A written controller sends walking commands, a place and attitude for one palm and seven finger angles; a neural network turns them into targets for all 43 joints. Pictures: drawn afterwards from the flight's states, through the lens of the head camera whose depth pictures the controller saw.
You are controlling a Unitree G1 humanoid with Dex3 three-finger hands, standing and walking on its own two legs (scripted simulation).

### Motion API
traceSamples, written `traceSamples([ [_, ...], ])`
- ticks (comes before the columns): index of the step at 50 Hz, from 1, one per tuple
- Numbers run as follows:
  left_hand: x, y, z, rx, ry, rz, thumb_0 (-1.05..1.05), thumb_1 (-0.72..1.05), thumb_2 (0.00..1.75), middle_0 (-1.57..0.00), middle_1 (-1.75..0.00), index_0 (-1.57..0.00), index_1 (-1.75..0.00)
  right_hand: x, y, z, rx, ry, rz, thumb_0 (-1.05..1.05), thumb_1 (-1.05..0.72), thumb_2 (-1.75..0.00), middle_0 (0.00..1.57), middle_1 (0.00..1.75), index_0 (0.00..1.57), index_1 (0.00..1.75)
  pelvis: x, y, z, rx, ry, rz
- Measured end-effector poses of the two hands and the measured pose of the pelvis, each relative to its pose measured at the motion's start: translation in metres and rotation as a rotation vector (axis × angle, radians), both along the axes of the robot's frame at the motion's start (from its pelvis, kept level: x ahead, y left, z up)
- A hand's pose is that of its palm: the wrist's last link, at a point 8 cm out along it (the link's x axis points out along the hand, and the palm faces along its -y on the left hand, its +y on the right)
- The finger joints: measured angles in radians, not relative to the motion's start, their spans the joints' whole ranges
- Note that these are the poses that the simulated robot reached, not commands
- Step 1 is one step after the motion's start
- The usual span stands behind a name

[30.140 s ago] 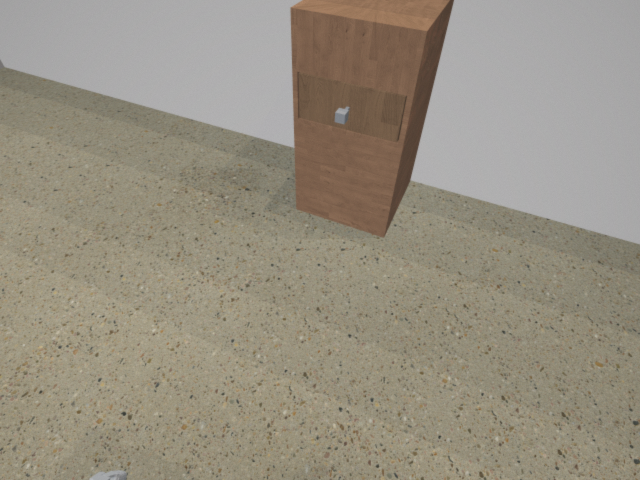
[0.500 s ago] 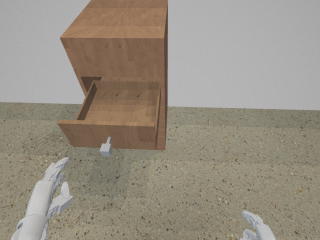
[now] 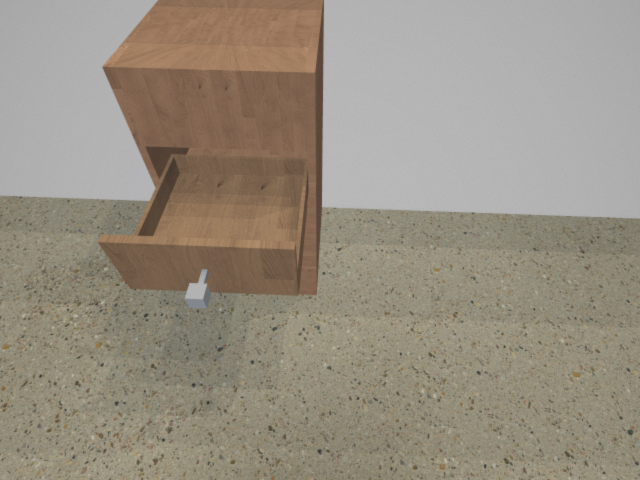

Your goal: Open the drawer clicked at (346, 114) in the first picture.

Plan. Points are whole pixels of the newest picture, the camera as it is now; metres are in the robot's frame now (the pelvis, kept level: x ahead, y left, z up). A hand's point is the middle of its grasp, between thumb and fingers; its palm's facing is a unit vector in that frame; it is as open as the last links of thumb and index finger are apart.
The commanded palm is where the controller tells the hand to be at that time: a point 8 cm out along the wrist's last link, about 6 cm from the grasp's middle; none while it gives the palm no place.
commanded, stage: let the arm hang, fingers relaxed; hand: left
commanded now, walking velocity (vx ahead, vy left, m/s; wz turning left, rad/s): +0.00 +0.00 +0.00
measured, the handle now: (200, 287) +0.48 +0.28 -0.20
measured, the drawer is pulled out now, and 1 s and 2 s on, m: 0.30 0.30 0.30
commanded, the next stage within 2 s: look to check the result in 0.48 s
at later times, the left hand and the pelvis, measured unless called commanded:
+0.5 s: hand out of the picture -0.02 +0.14 -0.18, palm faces +0.06 -0.99 -0.16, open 7.4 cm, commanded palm none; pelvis +0.00 -0.01 +0.00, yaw -1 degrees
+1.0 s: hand out of the picture -0.01 +0.14 -0.18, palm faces +0.06 -0.98 -0.17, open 7.4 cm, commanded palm none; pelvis +0.01 -0.02 +0.00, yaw -1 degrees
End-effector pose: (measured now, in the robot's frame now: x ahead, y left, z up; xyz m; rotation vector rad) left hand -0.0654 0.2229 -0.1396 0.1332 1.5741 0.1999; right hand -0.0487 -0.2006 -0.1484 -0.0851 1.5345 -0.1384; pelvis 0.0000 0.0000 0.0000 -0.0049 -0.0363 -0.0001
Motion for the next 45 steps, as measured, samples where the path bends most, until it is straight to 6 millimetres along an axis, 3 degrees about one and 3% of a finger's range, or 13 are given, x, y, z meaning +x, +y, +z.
traceSamples([
  [7,0.016,-0.016,-0.005,-0.024,-0.061,-0.003,0.01,0.91,0.90,-0.20,-0.30,-0.20,-0.30,-0.001,0.013,-0.005,0.036,-0.022,-0.022,0.01,-0.91,-0.90,0.20,0.30,0.20,0.30,-0.002,-0.002,-0.001,0.005,-0.002,-0.006],
  [15,0.043,-0.032,-0.011,-0.055,-0.138,-0.019,0.01,0.91,0.90,-0.20,-0.30,-0.20,-0.30,0.003,0.012,-0.004,0.027,-0.054,-0.041,0.01,-0.91,-0.90,0.20,0.30,0.20,0.30,-0.002,-0.006,-0.002,0.007,0.002,-0.011],
  [45,0.046,-0.033,-0.007,-0.032,-0.117,-0.006,0.01,0.91,0.90,-0.20,-0.30,-0.20,-0.30,0.020,-0.008,-0.003,0.007,-0.058,-0.029,0.01,-0.91,-0.90,0.20,0.30,0.19,0.30,0.008,-0.016,0.000,0.006,0.002,-0.009],
])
